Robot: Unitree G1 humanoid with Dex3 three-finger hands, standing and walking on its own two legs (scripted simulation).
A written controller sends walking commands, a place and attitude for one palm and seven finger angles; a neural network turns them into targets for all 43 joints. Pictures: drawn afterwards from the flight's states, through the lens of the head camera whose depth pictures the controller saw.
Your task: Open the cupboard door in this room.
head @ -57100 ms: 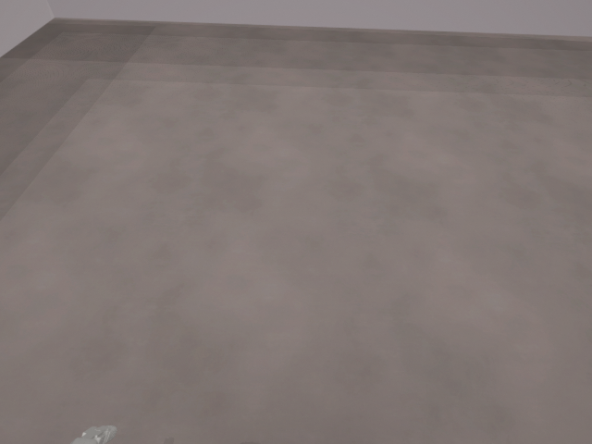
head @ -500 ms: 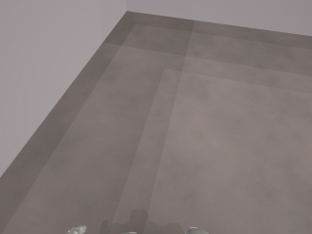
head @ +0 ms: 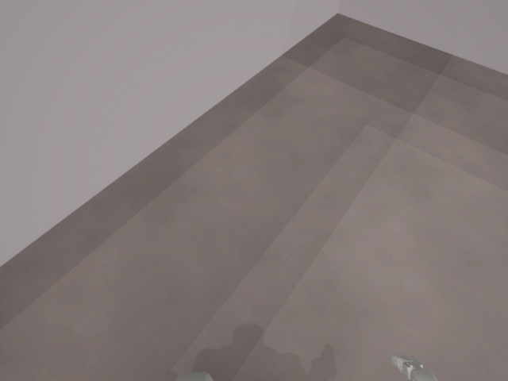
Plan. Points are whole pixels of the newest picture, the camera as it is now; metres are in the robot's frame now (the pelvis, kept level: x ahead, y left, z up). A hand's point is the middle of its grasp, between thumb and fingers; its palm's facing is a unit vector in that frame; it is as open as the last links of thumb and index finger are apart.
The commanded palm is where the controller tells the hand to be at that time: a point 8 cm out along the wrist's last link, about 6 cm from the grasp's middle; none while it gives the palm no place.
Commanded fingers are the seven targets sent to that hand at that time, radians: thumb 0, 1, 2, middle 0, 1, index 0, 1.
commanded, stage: turn to face it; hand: left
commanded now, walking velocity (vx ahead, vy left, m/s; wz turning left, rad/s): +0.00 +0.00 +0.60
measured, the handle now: out of the picture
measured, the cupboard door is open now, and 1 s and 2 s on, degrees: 51 51 51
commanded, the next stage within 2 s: none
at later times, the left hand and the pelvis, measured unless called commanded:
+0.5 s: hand out of the picture +0.04 +0.15 -0.14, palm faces +0.30 -0.92 -0.25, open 7.4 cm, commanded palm none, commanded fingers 0.00 0.90 0.90 -0.20 -0.30 -0.20 -0.30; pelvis +0.02 -0.05 +0.02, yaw +18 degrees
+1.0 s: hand out of the picture +0.01 +0.18 -0.14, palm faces +0.57 -0.77 -0.28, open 7.4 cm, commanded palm none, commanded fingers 0.00 0.90 0.90 -0.20 -0.30 -0.20 -0.30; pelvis +0.04 -0.06 +0.01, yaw +35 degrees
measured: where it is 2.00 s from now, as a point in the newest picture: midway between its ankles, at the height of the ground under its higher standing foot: outside the picture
